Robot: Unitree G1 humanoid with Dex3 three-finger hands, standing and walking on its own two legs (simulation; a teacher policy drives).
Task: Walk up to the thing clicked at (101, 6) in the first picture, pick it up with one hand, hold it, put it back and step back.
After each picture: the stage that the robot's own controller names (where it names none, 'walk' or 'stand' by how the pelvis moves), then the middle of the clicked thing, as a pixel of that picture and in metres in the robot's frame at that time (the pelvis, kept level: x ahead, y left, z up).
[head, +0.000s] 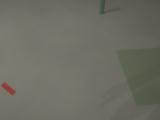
stand; (102, 5) +2.15 -0.26 -0.66
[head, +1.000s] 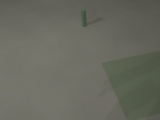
walk; (83, 18) +2.03 +0.13 -0.63
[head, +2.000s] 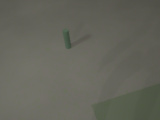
walk; (67, 39) +1.44 +0.30 -0.65
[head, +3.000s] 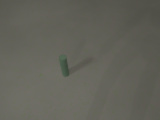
walk; (64, 66) +0.98 +0.26 -0.65
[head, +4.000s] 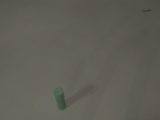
walk; (60, 99) +0.64 +0.23 -0.64
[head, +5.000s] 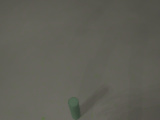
walk; (74, 109) +0.48 +0.13 -0.59
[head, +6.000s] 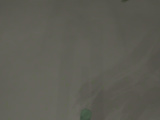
stand; out of the picture +0.43 -0.04 -0.63
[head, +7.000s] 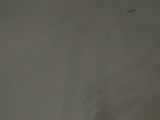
walk; out of the picture +0.40 -0.04 -0.65
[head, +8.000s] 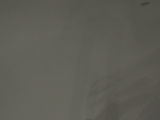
stand; out of the picture +0.36 -0.02 -0.63
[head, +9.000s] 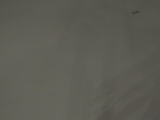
stand; out of the picture +0.34 +0.00 -0.66
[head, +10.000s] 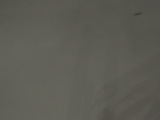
stand; out of the picture +0.33 +0.00 -0.66
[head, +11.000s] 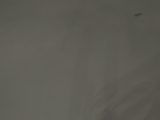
stand; out of the picture +0.33 +0.00 -0.66
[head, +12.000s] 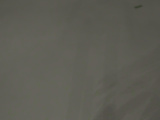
go down; out of the picture +0.34 +0.00 -0.65
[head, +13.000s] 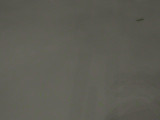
go down; out of the picture +0.33 -0.02 -0.61
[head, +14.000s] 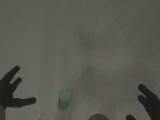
rest palm; (64, 101) +0.39 +0.00 -0.48
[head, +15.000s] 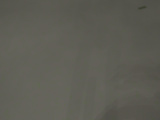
go down; out of the picture +0.33 +0.00 -0.58
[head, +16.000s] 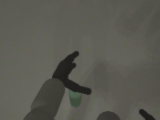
go down; (75, 97) +0.39 +0.00 -0.47
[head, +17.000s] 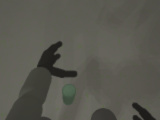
go down; (68, 95) +0.39 +0.00 -0.45
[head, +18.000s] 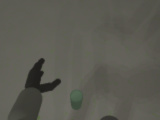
go down; (76, 100) +0.38 +0.01 -0.49
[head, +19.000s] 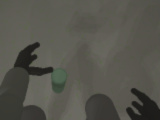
go down; (58, 82) +0.42 +0.00 -0.36
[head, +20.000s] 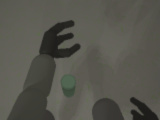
go down; (68, 87) +0.40 +0.00 -0.39
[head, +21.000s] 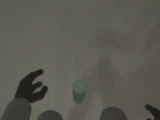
go down; (78, 93) +0.40 +0.00 -0.41
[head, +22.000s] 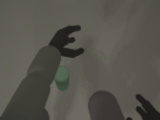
go down; (62, 80) +0.42 +0.00 -0.35
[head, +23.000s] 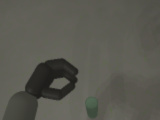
go down; (92, 108) +0.38 +0.00 -0.49
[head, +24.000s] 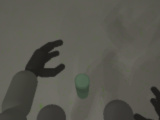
go down; (82, 87) +0.42 +0.00 -0.36
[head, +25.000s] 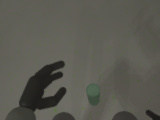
go down; (93, 95) +0.40 -0.01 -0.44
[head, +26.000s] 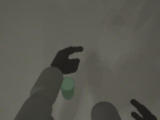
go down; (67, 89) +0.41 +0.00 -0.41
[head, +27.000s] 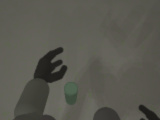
go down; (71, 94) +0.41 +0.00 -0.43
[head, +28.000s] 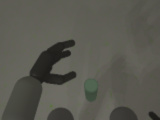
go down; (91, 91) +0.41 -0.01 -0.41
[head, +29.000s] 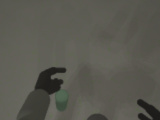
lift; (61, 101) +0.40 +0.01 -0.46
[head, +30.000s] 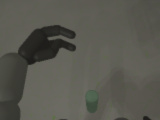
go down; (91, 102) +0.41 -0.02 -0.46
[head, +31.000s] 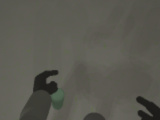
lift; (57, 100) +0.40 +0.02 -0.47
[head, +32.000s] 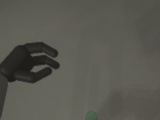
approach; out of the picture +0.38 -0.01 -0.55
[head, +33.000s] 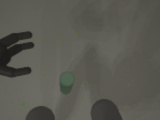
go down; (66, 84) +0.41 +0.01 -0.40
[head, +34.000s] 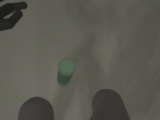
go down; (65, 74) +0.44 +0.01 -0.32
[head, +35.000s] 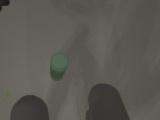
go down; (57, 69) +0.44 +0.02 -0.30
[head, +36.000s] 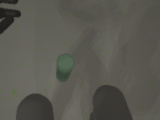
go down; (63, 69) +0.44 +0.01 -0.30
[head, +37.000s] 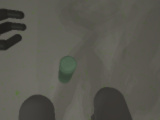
go down; (66, 71) +0.44 +0.01 -0.31
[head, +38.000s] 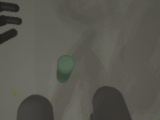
go down; (64, 71) +0.44 +0.01 -0.31
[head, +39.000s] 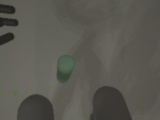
go down; (64, 71) +0.44 +0.01 -0.31
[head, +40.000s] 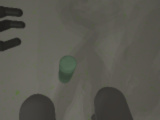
go down; (66, 71) +0.44 +0.01 -0.31
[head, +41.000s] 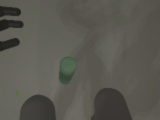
go down; (66, 72) +0.44 +0.01 -0.31
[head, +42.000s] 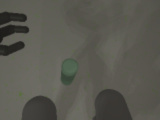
stand; (68, 73) +0.43 +0.01 -0.32
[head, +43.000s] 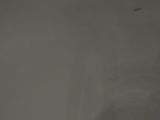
stand; out of the picture +0.35 -0.02 -0.58
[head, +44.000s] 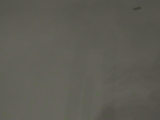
stand; out of the picture +0.35 -0.02 -0.59
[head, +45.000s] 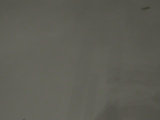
stand; out of the picture +0.36 -0.02 -0.60
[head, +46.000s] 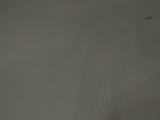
stand; out of the picture +0.37 -0.02 -0.65
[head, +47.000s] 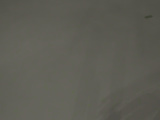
stand; out of the picture +0.35 -0.01 -0.66
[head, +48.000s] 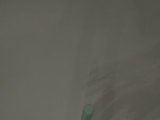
walk; (86, 114) +0.40 -0.06 -0.63
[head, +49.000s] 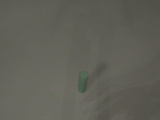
walk; (82, 82) +0.66 +0.00 -0.64
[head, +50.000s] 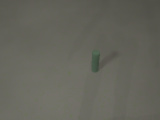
stand; (95, 61) +1.01 -0.03 -0.63
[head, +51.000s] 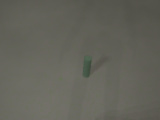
stand; (86, 67) +0.97 -0.03 -0.65
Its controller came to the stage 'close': yes
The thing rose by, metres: 0.00
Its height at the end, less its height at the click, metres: +0.00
